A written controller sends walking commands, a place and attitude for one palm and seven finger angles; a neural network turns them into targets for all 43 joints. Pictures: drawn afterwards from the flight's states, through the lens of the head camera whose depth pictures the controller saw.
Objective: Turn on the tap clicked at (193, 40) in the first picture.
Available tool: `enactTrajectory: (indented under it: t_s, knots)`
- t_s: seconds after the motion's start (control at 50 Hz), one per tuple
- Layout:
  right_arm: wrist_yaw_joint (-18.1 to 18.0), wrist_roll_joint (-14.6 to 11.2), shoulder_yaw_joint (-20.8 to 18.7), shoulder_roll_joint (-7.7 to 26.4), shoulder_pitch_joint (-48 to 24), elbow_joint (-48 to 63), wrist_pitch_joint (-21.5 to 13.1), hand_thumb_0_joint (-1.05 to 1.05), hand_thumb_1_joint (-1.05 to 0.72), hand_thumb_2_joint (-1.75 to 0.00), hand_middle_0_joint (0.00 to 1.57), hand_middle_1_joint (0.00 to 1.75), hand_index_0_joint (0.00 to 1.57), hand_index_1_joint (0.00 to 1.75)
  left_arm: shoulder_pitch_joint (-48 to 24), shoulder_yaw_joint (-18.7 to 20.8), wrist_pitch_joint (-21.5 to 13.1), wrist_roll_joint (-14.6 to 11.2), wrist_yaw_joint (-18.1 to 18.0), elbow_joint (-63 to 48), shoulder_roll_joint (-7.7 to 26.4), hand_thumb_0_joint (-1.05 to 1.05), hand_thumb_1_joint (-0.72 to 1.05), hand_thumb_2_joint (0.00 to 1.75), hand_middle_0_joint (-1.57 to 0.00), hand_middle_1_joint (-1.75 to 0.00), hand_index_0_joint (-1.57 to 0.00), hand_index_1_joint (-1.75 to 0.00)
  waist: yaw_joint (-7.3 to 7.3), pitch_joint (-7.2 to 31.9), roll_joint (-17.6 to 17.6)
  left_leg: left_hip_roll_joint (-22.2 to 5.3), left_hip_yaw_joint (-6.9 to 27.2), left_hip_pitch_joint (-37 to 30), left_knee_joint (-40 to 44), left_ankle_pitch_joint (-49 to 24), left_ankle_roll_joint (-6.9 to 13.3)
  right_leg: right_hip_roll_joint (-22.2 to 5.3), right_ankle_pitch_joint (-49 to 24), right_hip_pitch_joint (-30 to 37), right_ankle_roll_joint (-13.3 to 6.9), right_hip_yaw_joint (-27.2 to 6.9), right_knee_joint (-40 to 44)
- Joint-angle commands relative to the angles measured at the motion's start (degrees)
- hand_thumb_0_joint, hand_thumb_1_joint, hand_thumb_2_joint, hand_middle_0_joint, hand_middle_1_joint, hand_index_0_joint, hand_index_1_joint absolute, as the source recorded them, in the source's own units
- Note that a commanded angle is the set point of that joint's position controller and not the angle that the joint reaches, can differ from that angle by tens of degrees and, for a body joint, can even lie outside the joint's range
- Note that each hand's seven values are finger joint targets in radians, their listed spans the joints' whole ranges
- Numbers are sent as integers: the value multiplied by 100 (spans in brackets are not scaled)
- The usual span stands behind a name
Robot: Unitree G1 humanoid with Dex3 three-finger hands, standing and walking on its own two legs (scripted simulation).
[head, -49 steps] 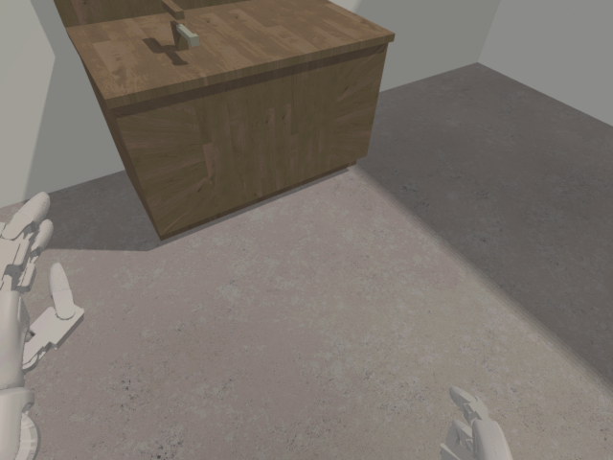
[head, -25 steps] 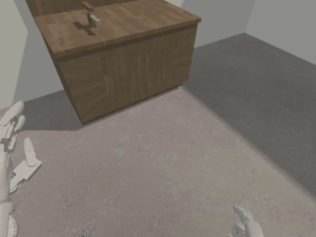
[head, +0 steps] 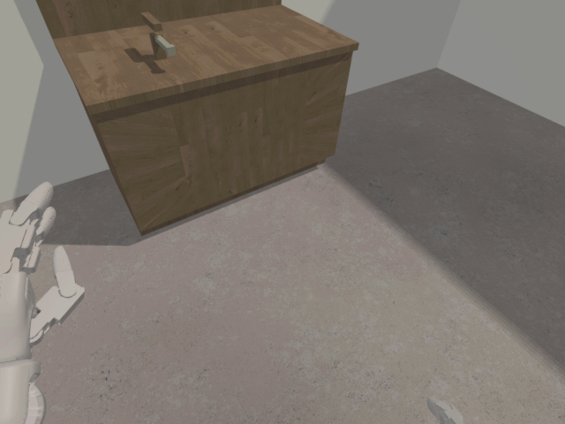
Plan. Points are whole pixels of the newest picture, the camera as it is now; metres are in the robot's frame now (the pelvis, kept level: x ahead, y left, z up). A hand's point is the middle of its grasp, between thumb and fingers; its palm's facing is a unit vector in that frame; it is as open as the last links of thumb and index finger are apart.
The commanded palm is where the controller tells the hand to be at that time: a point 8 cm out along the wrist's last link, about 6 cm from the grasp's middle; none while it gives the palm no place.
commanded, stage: walk to a spot facing it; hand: left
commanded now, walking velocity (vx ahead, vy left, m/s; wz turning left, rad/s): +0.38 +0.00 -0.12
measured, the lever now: (170, 50) +1.21 +0.46 +0.01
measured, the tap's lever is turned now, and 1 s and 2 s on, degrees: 0 0 0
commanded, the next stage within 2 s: turn to face it in 1.46 s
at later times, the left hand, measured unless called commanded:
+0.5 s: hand (181, 167) +0.41 +0.18 +0.17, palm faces +0.30 -0.79 -0.53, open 7.5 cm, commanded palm +0.35 +0.23 +0.18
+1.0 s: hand (207, 105) +0.58 +0.18 +0.18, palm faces +0.42 -0.84 -0.35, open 7.5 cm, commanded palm +0.53 +0.21 +0.18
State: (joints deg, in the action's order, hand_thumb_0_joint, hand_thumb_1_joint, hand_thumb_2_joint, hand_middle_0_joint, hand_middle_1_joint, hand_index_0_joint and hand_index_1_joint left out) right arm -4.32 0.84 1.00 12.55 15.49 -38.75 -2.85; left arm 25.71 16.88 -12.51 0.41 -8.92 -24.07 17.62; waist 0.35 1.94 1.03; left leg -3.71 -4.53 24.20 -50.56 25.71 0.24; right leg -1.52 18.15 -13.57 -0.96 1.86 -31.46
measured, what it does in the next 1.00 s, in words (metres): walks ahead: left foot, then right foot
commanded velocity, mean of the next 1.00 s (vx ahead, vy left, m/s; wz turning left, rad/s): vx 0.38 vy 0.00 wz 0.02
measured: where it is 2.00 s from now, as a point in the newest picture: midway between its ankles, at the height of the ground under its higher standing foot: (324, 335)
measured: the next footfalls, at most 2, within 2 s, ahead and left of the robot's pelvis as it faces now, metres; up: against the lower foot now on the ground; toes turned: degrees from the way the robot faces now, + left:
left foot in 0.08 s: +0.09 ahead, +0.14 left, +0.00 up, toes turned +8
right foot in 0.48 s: +0.26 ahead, -0.14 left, +0.00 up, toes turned -17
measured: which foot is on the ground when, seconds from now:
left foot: up 0.00-0.06, down 0.08-0.48, up 0.50-0.94, down 0.96-1.00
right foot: down 0.00-0.10, up 0.12-0.46, down 0.48-0.96, up 0.98-1.00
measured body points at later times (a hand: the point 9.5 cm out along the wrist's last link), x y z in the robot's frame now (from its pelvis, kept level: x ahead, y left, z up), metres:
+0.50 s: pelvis +0.16 -0.04 -0.02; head +0.19 -0.06 +0.43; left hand +0.39 +0.22 +0.20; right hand +0.28 -0.26 -0.13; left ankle +0.06 +0.13 -0.72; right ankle +0.23 -0.13 -0.74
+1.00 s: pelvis +0.35 -0.05 -0.02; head +0.35 -0.05 +0.43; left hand +0.55 +0.22 +0.19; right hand +0.50 -0.31 -0.10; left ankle +0.43 +0.05 -0.74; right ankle +0.23 -0.13 -0.71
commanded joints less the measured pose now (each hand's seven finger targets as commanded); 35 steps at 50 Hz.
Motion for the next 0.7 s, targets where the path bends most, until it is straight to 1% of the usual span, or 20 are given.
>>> enactTrajectory:
  t_s: [0.0,0.02,0.04,0.06,0.08,0.1,0.12,0.16,0.2,0.24,0.36,0.42,0.44,0.46,0.48,0.5,0.52,0.56,0.6,0.68]
  knots:
    - [-70,21,-173,337,-915,1154,-347,0,-90,-90,20,30,20,30,-779,924,-410,-73,-143,-1564,1305,0,90,90,-20,-30,-20,-30,-75,141,430,109,-442,-848,1741,-844,-45,-951,237,-102,-760,-853,1078]
    - [-106,7,-202,364,-849,1194,-398,0,-90,-90,20,30,20,30,-809,895,-422,-110,-142,-1719,1280,0,90,90,-20,-30,-20,-30,-74,253,176,175,-586,-1351,2173,-1072,-59,-738,130,-154,-620,-703,691]
    - [-151,-10,-265,448,-699,1205,-438,0,-90,-90,20,30,20,30,-802,896,-451,-128,-149,-1821,1255,0,90,90,-20,-30,-20,-30,-139,386,-296,25,-409,-1997,2523,-1085,20,-500,-175,-425,-439,-532,-130]
    - [-166,-20,-360,644,-633,1232,-446,0,-90,-90,20,30,20,30,-685,903,-478,-161,-165,-1949,1165,0,90,90,-20,-30,-20,-30,-197,568,-1431,-800,898,-2800,3030,-733,382,-74,-14,-1281,-156,-187,-1421]
    - [-125,-43,-361,637,-648,1271,-431,0,-90,-90,20,30,20,30,-638,837,-538,-168,-189,-2106,1125,0,90,90,-20,-30,-20,-30,-203,527,-2434,-2007,2520,-3290,3361,-1417,959,243,1565,-2368,102,248,-2792]
    - [-78,-48,-337,525,-720,1273,-491,0,-90,-90,20,30,20,30,-593,847,-588,-106,-173,-1910,1264,0,90,90,-20,-30,-20,-30,-181,392,-1964,-2356,3021,-3087,3529,-1188,1236,130,1600,-2685,44,-82,-3642]
    - [-58,32,-273,469,-742,1135,-512,0,-90,-90,20,30,20,30,-611,1036,-540,-90,-152,-1738,1438,0,90,90,-20,-30,-20,-30,-240,161,-1645,-2483,3132,-2570,3706,-873,1369,-192,1293,-2834,77,-300,-3982]
    - [23,-60,-376,523,-654,1062,-539,0,-90,-90,20,30,20,30,-593,822,-445,-95,-97,-1864,1157,0,90,90,-20,-30,-20,-30,-234,-77,-1070,-2210,2181,-2530,3486,-1539,1300,-413,924,-3135,147,-196,-3988]
    - [44,-98,-383,520,-640,1035,-580,0,-90,-90,20,30,20,30,-440,787,-401,-54,-66,-1963,1072,0,90,90,-20,-30,-20,-30,-106,-39,-1130,-1781,1046,-2480,3353,-1894,985,-413,507,-2949,194,158,-3445]
    - [56,-72,-385,518,-556,1077,-570,0,-90,-90,20,30,20,30,-109,807,-322,-58,-48,-1814,1001,0,90,90,-20,-30,-20,-30,-123,-41,-1244,-1533,445,-2192,3422,-2193,786,-373,155,-2555,227,432,-2866]
    - [7,-7,-342,455,-643,1173,-533,0,-90,-90,20,30,20,30,-154,1097,-254,-96,7,-1487,1244,0,90,90,-20,-30,-20,-30,-147,-87,-1393,-1495,-242,-1857,3179,-3055,627,-73,-249,-1198,187,1100,-833]
    - [4,-80,-341,434,-741,1160,-476,0,-90,-90,20,30,20,30,-236,1162,-194,-104,16,-1533,1354,0,90,90,-20,-30,-20,-30,4,525,-1006,-1188,-600,-1469,1401,-3342,480,267,-704,625,105,1372,112]
    - [41,-129,-358,366,-735,1143,-459,0,-90,-90,20,30,20,30,-240,1185,-172,-61,4,-1604,1423,0,90,90,-20,-30,-20,-30,74,820,-326,-926,-719,-943,105,-2888,364,-168,-781,1362,-120,752,295]
    - [71,-146,-367,215,-732,1201,-408,0,-90,-90,20,30,20,30,-311,1355,-168,-3,-39,-1720,1695,0,90,90,-20,-30,-20,-30,47,1207,1180,-237,-786,502,-1720,-765,150,-1562,-1835,2391,-744,-1528,501]
    - [79,-100,-323,289,-918,1299,-420,0,-90,-90,20,30,20,30,-229,1656,-213,-115,-79,-1800,1900,0,90,90,-20,-30,-20,-30,101,1264,1624,169,-41,1538,-2943,767,33,-2335,-2537,2587,-1191,-3027,920]
    - [130,-83,-364,369,-982,1232,-406,0,-90,-90,20,30,20,30,-381,1521,-263,-148,-33,-1889,1704,0,90,90,-20,-30,-20,-30,22,1133,863,-98,623,1541,-3292,501,22,-2391,-1672,2194,-1076,-3029,1091]
    - [159,-105,-404,403,-928,1132,-400,0,-90,-90,20,30,20,30,-92,1601,-304,-189,-32,-1833,1826,0,90,90,-20,-30,-20,-30,61,830,691,-307,713,1727,-3421,210,-49,-2437,-1197,1882,-1160,-2869,1138]
    - [201,-72,-323,363,-1021,993,-202,0,-90,-90,20,30,20,30,382,1625,-401,-127,-35,-1968,1705,0,90,90,-20,-30,-20,-30,-3,529,104,-467,680,1919,-3403,-324,-171,-2120,-1436,1358,-1009,-1752,1095]
    - [180,-88,-318,329,-1094,979,-62,0,-90,-90,20,30,20,30,363,1628,-467,-140,-32,-2021,1655,0,90,90,-20,-30,-20,-30,-91,513,149,-548,563,1858,-3096,-613,-243,-1874,-1548,1023,-873,-896,1179]
    - [147,-69,-407,433,-930,1097,-16,0,-90,-90,20,30,20,30,246,1559,-442,-226,-61,-1764,1517,0,90,90,-20,-30,-20,-30,-117,185,337,-632,171,1405,-1175,-1165,-232,-1627,-1742,492,-790,-158,1386]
